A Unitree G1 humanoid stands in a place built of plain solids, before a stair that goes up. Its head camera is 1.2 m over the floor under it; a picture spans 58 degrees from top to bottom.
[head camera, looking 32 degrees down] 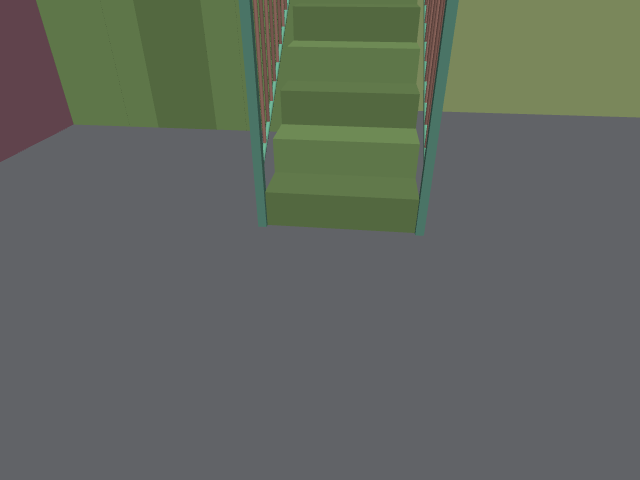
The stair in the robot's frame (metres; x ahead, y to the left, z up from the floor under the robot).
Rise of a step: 0.20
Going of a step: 0.27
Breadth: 0.81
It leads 6 degrees to the right of straight ahead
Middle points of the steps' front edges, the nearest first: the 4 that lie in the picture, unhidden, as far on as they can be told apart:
2.03 -0.11 0.20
2.30 -0.14 0.40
2.57 -0.17 0.60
2.84 -0.20 0.80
